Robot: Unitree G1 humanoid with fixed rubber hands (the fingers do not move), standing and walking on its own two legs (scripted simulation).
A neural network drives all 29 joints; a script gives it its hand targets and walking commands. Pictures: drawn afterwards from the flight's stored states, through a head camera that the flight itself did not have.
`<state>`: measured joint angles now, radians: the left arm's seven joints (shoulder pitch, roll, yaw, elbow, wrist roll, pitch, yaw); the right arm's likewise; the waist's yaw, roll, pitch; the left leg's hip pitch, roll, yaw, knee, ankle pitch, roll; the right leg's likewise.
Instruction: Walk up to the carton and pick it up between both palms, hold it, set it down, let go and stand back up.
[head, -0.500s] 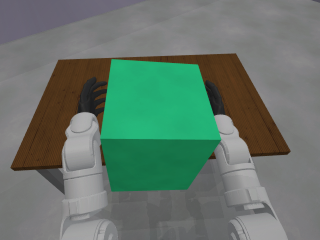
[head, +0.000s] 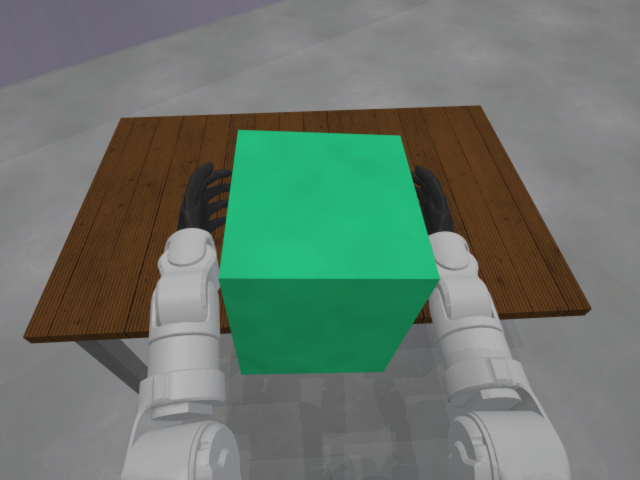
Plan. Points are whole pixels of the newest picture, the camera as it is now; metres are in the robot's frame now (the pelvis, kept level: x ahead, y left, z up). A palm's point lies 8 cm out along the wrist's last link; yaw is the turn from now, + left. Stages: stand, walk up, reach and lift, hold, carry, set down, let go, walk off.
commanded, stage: set down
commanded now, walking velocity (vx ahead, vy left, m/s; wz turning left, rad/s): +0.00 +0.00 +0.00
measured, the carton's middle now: (316, 261) +0.37 -0.01 +0.05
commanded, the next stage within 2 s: none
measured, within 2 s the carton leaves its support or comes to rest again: rests again in 0.96 s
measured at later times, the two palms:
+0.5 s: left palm (215, 226) +0.41 +0.11 +0.09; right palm (440, 224) +0.40 -0.18 +0.08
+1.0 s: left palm (221, 235) +0.41 +0.11 +0.06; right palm (435, 233) +0.41 -0.18 +0.06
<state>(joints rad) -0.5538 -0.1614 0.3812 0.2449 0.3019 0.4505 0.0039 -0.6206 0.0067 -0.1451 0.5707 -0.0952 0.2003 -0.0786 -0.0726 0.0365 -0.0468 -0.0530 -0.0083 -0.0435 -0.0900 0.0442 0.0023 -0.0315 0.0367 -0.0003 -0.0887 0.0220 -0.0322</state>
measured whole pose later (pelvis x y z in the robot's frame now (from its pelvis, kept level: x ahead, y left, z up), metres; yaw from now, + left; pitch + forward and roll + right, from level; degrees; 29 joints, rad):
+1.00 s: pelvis +0.01 +0.00 +0.00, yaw +0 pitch +16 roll +0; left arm -0.67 -0.14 0.45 0.69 0.32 0.09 0.07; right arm -0.70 0.02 -0.38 0.81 -0.30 -0.03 0.00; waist -0.05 0.06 -0.19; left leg -0.26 0.00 -0.05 -0.09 0.07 0.00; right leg -0.24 0.04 0.00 -0.09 0.04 -0.04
